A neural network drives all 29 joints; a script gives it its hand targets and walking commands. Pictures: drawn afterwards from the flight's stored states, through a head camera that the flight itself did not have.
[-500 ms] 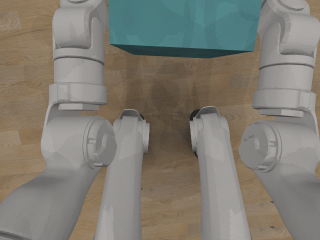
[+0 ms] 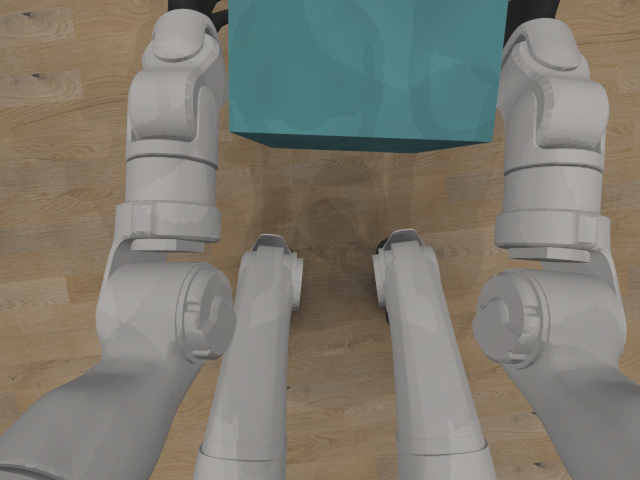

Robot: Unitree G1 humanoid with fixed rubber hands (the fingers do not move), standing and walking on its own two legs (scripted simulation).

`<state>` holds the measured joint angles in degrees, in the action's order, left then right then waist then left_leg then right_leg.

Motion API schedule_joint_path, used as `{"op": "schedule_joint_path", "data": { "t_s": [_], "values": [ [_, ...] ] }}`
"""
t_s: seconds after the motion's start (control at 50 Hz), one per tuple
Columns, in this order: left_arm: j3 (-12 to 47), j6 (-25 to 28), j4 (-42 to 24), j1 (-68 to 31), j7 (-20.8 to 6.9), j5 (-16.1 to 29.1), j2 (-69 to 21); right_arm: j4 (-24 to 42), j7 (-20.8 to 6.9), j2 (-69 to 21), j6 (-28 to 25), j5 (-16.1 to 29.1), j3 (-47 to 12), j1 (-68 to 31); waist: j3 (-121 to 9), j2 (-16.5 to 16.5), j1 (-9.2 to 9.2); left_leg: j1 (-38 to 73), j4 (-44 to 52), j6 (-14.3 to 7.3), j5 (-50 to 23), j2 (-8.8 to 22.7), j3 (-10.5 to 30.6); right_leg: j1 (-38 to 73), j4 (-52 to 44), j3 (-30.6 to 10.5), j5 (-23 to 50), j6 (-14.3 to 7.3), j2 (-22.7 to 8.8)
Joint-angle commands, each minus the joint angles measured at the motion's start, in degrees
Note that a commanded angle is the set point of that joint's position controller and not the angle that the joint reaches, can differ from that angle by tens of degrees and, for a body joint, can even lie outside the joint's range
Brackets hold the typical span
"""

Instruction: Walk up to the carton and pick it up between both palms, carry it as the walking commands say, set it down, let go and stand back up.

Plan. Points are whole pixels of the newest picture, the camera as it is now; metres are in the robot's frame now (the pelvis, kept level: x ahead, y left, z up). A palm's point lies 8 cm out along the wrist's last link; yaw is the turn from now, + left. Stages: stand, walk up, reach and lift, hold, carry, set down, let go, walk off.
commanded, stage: reach and lift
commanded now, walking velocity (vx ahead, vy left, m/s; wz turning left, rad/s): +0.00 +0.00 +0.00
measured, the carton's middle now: (356, 3) +0.58 -0.03 -0.13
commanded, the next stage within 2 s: none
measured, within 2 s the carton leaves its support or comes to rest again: neither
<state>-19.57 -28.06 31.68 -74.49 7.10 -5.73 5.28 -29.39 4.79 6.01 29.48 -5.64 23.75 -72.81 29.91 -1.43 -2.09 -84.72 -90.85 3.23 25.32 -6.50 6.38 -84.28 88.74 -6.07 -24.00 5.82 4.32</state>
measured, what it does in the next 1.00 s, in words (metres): rises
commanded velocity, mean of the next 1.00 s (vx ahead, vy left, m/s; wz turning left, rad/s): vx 0.00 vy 0.00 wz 0.00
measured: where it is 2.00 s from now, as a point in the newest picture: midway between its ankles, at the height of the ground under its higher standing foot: (336, 304)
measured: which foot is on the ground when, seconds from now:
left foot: down 0.00-1.00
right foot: down 0.00-1.00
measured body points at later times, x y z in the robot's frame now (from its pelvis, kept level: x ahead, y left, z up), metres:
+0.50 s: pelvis +0.01 +0.00 +0.06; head +0.30 -0.01 +0.39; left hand +0.53 +0.12 -0.02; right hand +0.52 -0.18 -0.01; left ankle +0.15 +0.12 -0.53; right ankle +0.15 -0.15 -0.53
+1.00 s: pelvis +0.07 +0.00 +0.13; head +0.21 +0.00 +0.56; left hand +0.50 +0.13 +0.11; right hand +0.48 -0.17 +0.11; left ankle +0.14 +0.12 -0.53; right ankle +0.15 -0.15 -0.53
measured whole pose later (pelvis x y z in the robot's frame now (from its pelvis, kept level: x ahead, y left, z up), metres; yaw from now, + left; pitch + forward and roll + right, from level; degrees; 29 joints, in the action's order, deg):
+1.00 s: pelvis +0.07 +0.00 +0.13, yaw +0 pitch +22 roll -1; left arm -26.3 -23.6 39.9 -43.7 2.1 -16.6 -6.2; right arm -36.3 -0.3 -5.9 26.2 -18.1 29.2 -42.4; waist -5.7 -1.0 -2.2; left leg -60.3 -59.4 1.7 20.4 -5.2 7.7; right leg -60.0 57.6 -7.4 -19.3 4.0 3.1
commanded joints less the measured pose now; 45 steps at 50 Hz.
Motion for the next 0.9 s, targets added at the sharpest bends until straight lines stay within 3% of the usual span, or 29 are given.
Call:
{"op": "schedule_joint_path", "data": {
  "t_s": [0.0,0.02,0.04,0.06,0.08,0.18,0.22,0.26,0.3,0.32,0.34,0.36,0.38,0.42,0.46,0.5,0.54,0.58,0.6,0.62,0.66,0.68,0.7,0.74,0.76,0.78,0.8,0.82,0.88],
  "values": [
    [34.70,1.23,-1.42,-40.56,-18.16,11.97,-65.64,4.80,-16.99,-65.27,-1.95,13.08,-40.10,-46.67,-137.42,-0.01,-1.24,36.37,11.90,-1.82,-7.11,-3.16,-9.95,36.70,-10.39,11.54,7.75,-3.33,4.42],
    [35.68,1.59,-3.40,-42.96,-18.07,12.92,-66.56,7.08,-17.14,-65.53,-2.09,13.28,-40.39,-48.25,-139.48,1.57,-2.90,39.13,12.21,-1.74,-8.00,-3.01,-9.48,36.61,-10.96,12.08,8.48,-3.23,4.54],
    [35.54,1.32,-1.77,-40.29,-18.04,12.20,-67.42,7.57,-17.08,-65.44,-2.32,13.40,-41.24,-48.02,-138.98,0.77,-2.72,38.84,12.95,-1.54,-8.67,-3.28,-9.16,37.55,-11.05,12.40,9.67,-3.14,4.22],
    [34.27,1.44,-0.64,-39.39,-18.09,10.81,-65.47,5.11,-17.38,-65.93,-2.16,13.07,-40.17,-46.15,-135.96,0.58,-0.37,38.18,13.25,-1.70,-8.36,-3.14,-9.87,36.30,-11.50,11.73,9.05,-3.30,4.46],
    [35.88,1.49,-1.99,-38.73,-18.17,12.14,-66.96,8.36,-17.20,-67.13,-2.34,13.44,-42.42,-46.73,-140.53,2.41,-1.45,39.59,13.40,-1.71,-9.15,-3.44,-9.76,41.06,-11.99,11.72,10.68,-3.16,4.67],
    [37.12,1.58,-3.76,-38.29,-17.63,12.02,-66.69,7.43,-16.81,-66.01,-2.55,14.43,-42.20,-45.18,-139.15,-0.84,-0.65,43.21,15.79,-1.65,-7.91,-3.02,-9.06,40.16,-13.93,11.15,8.43,-3.40,4.56],
    [35.46,1.83,-2.93,-37.13,-17.85,11.76,-65.48,6.17,-17.04,-66.50,-2.16,13.78,-42.04,-44.43,-135.47,2.02,-0.94,41.60,16.77,-2.04,-7.36,-3.03,-8.94,41.22,-15.50,11.09,7.88,-3.00,4.38],
    [36.92,2.21,-3.17,-36.14,-18.37,12.41,-67.90,4.45,-16.90,-68.06,-2.48,13.12,-41.55,-40.64,-135.30,0.84,-2.00,42.19,17.58,-1.89,-8.06,-3.15,-9.12,43.11,-16.61,10.64,9.01,-3.37,4.36],
    [36.26,2.33,-1.85,-35.26,-18.49,11.58,-68.00,7.44,-16.55,-68.04,-3.03,13.28,-42.33,-43.29,-134.98,1.55,-1.68,41.30,18.28,-2.20,-7.26,-3.33,-9.30,44.83,-17.41,10.24,8.73,-3.08,4.43],
    [37.30,2.63,-3.33,-34.18,-18.60,11.82,-67.09,7.53,-16.66,-69.20,-2.95,13.64,-44.07,-40.79,-136.80,2.73,-0.17,42.84,18.73,-2.18,-9.32,-3.31,-9.18,47.47,-18.12,9.83,10.66,-3.09,4.27],
    [37.03,2.58,-4.08,-35.26,-18.27,11.77,-66.62,7.40,-16.69,-67.81,-2.74,13.45,-43.09,-41.71,-135.20,1.94,-0.98,42.76,18.58,-2.12,-9.18,-3.16,-8.83,45.79,-17.77,9.92,10.80,-3.32,4.33],
    [38.76,2.94,-7.09,-34.98,-18.21,12.53,-67.52,8.35,-16.60,-69.72,-3.07,15.06,-45.42,-40.38,-139.21,0.71,0.06,47.10,19.91,-2.24,-10.67,-3.18,-8.88,48.87,-18.68,9.54,11.54,-3.08,4.34],
    [35.96,2.48,-1.97,-33.74,-18.05,11.24,-66.56,4.33,-16.70,-67.89,-2.75,13.33,-43.03,-40.07,-130.59,1.49,0.37,43.00,20.55,-2.15,-8.30,-2.75,-8.28,44.42,-19.11,9.46,8.90,-3.42,4.01],
    [38.36,3.12,-6.41,-35.25,-18.36,12.11,-67.10,7.80,-16.47,-68.99,-3.23,12.85,-43.41,-38.20,-135.54,1.47,-1.46,45.51,20.85,-1.87,-10.48,-3.11,-8.36,49.06,-20.20,9.52,12.30,-3.29,4.41],
    [38.34,3.15,-3.84,-33.19,-18.38,10.84,-67.29,6.98,-16.93,-68.09,-3.55,11.81,-42.98,-38.37,-130.82,0.42,-1.40,46.40,21.95,-1.77,-9.38,-2.68,-7.62,45.44,-20.76,9.78,10.34,-3.66,4.25],
    [41.31,3.85,-11.22,-33.33,-18.00,12.98,-68.88,11.14,-16.66,-70.61,-3.83,13.37,-45.82,-36.70,-139.45,0.93,-1.46,52.75,22.72,-1.65,-14.32,-2.97,-6.94,51.97,-21.08,9.71,15.53,-3.55,4.63],
    [38.78,3.06,-2.89,-30.64,-18.09,10.68,-68.46,3.22,-17.14,-68.00,-3.44,10.96,-41.14,-33.42,-127.54,-0.44,-2.26,48.53,24.60,-1.45,-8.92,-2.48,-6.88,44.78,-22.57,9.76,9.75,-4.24,4.19],
    [41.73,3.50,-9.46,-30.93,-17.79,11.69,-70.80,12.24,-17.25,-69.87,-4.30,12.92,-44.85,-35.10,-137.13,-1.64,-1.54,56.60,25.34,-1.28,-14.91,-2.95,-6.94,52.00,-23.58,9.67,15.88,-3.96,4.97],
    [39.58,3.33,-5.49,-29.99,-18.09,11.86,-70.14,8.93,-16.90,-68.89,-3.93,12.04,-43.95,-35.27,-132.94,0.70,-2.41,52.42,25.73,-1.56,-10.98,-2.76,-6.77,51.59,-24.70,9.22,12.26,-3.92,4.12],
    [38.17,3.64,-5.04,-29.40,-18.24,10.90,-68.70,9.34,-16.94,-69.38,-3.69,12.12,-44.76,-37.39,-130.35,1.79,-0.18,49.89,25.94,-2.37,-8.85,-2.59,-7.27,52.58,-24.94,8.23,10.28,-3.65,4.08],
    [36.65,3.52,-0.60,-26.93,-18.64,9.26,-71.20,6.68,-17.18,-69.45,-4.01,9.70,-42.33,-33.73,-122.84,1.96,-2.10,48.30,27.92,-2.30,-7.99,-2.51,-6.61,50.23,-26.25,8.98,9.70,-3.87,3.93],
    [37.81,3.83,-2.78,-26.22,-18.61,9.54,-72.63,5.35,-17.50,-70.56,-4.24,10.40,-42.96,-31.09,-121.64,-0.77,-1.75,50.35,28.78,-1.87,-9.01,-2.41,-6.34,50.07,-26.79,8.98,10.76,-4.41,3.79],
    [38.15,3.99,-2.58,-25.49,-18.31,9.66,-73.42,5.32,-17.64,-71.11,-4.36,10.16,-43.16,-29.63,-120.19,-0.37,-2.12,52.08,29.40,-1.78,-10.49,-2.16,-6.19,49.43,-27.62,9.28,11.68,-4.30,3.95],
    [33.04,4.53,1.34,-21.82,-18.59,6.45,-71.63,0.58,-17.91,-73.00,-4.36,7.83,-39.62,-26.72,-109.42,0.38,0.02,48.00,31.93,-2.42,-7.92,-1.96,-6.59,48.64,-29.52,8.99,9.17,-3.98,3.59],
    [32.60,4.59,3.46,-18.51,-18.43,6.10,-73.51,0.42,-17.93,-73.74,-4.49,6.58,-38.91,-24.37,-104.64,1.88,-1.33,48.05,32.79,-2.48,-9.32,-2.06,-5.96,47.38,-29.80,9.73,10.42,-4.14,3.95],
    [31.67,5.23,1.80,-18.43,-18.33,5.56,-73.87,0.54,-18.02,-75.28,-5.02,7.03,-38.61,-25.32,-103.71,0.69,0.42,47.51,33.46,-2.64,-10.09,-2.38,-6.52,48.75,-30.49,8.93,11.39,-4.21,3.91],
    [30.92,5.15,4.04,-15.31,-18.17,4.22,-75.56,-1.94,-17.98,-74.19,-5.19,4.81,-36.07,-20.52,-97.29,-0.67,-0.49,47.00,34.85,-2.24,-10.21,-2.10,-6.29,46.99,-31.66,8.73,11.20,-4.76,4.03],
    [27.18,5.35,5.56,-15.37,-17.92,2.44,-74.02,-4.98,-18.23,-75.18,-5.20,3.82,-33.35,-20.57,-89.10,0.08,0.88,44.65,36.28,-2.66,-6.14,-1.53,-6.14,42.98,-32.56,8.39,6.55,-4.85,3.83],
    [22.35,4.78,11.58,-11.85,-19.35,-0.91,-74.74,-9.83,-18.39,-73.03,-5.00,-2.38,-25.51,-14.42,-74.90,0.79,-2.88,38.74,39.77,-2.76,2.50,-1.75,-6.84,44.01,-37.92,7.65,-0.88,-5.91,3.46]
  ]
}}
